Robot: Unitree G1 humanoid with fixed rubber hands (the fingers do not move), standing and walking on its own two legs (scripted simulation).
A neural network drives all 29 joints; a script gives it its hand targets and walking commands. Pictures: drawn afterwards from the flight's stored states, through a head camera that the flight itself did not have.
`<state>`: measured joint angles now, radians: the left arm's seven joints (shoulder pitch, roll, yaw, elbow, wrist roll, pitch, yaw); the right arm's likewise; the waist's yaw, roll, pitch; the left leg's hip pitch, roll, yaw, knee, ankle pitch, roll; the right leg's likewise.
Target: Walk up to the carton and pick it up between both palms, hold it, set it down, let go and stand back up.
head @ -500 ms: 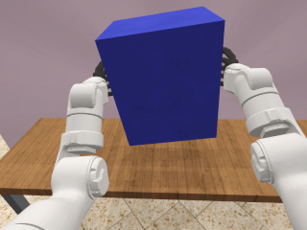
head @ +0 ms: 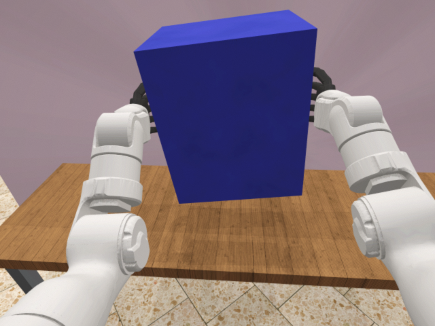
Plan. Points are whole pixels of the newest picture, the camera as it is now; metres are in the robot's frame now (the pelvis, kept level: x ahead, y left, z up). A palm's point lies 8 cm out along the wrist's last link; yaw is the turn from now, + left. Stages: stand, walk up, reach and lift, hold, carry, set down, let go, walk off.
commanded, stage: hold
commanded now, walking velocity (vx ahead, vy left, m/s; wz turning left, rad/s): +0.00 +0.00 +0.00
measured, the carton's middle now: (231, 110) +0.40 +0.00 +0.28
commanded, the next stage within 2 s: none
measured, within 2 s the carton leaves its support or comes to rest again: neither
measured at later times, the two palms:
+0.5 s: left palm (147, 118) +0.37 +0.15 +0.28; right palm (332, 106) +0.37 -0.18 +0.30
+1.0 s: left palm (138, 118) +0.37 +0.16 +0.28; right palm (322, 104) +0.38 -0.16 +0.30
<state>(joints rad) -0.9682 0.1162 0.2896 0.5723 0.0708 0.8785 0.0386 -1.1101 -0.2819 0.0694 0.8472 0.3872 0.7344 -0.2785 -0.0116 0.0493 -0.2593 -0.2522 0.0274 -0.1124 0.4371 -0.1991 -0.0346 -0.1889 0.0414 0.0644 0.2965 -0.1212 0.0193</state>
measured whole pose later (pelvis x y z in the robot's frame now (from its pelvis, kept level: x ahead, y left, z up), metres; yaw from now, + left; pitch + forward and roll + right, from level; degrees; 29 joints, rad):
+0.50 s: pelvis +0.00 +0.00 +0.00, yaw -1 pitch +1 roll -2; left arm -0.93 0.07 0.31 0.50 0.09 0.91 0.06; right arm -1.10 -0.30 0.09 0.83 0.41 0.74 -0.27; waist -0.02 0.06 -0.27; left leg -0.24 0.03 -0.10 0.43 -0.20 -0.03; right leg -0.18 0.04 0.08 0.30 -0.12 0.02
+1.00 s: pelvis +0.00 +0.00 +0.00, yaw +0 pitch +1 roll -2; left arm -0.97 0.12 0.28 0.58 0.07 0.87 0.04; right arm -1.11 -0.28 0.06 0.85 0.38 0.74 -0.28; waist -0.02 0.04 -0.26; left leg -0.26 0.02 -0.12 0.44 -0.20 -0.03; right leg -0.19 0.04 0.07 0.30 -0.12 0.02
